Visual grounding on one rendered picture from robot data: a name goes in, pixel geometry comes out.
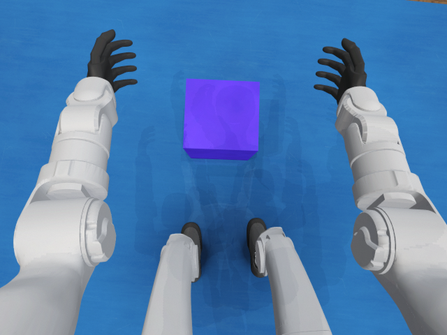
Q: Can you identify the robot left foot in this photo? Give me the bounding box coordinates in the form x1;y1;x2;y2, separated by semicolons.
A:
181;222;203;283

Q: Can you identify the robot left forearm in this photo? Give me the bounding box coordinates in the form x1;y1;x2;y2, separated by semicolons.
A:
13;77;118;264

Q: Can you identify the right robot hand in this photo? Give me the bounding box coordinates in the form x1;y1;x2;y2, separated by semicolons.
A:
314;38;367;105

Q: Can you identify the robot right foot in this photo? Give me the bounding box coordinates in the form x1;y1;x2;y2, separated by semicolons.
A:
247;218;267;278

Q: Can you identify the robot left upper arm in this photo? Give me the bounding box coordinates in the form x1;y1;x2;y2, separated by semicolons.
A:
0;197;116;335

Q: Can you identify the left robot hand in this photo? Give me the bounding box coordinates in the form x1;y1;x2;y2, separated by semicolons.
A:
87;29;138;93

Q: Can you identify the carton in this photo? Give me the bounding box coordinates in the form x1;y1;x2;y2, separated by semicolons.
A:
183;79;260;161

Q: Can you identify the robot right forearm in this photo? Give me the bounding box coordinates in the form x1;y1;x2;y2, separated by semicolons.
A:
335;87;445;222

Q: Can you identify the robot foot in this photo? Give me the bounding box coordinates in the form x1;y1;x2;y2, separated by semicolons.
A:
181;222;203;283
247;218;267;278

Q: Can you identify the robot right upper arm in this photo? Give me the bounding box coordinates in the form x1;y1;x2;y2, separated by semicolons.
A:
351;207;447;335

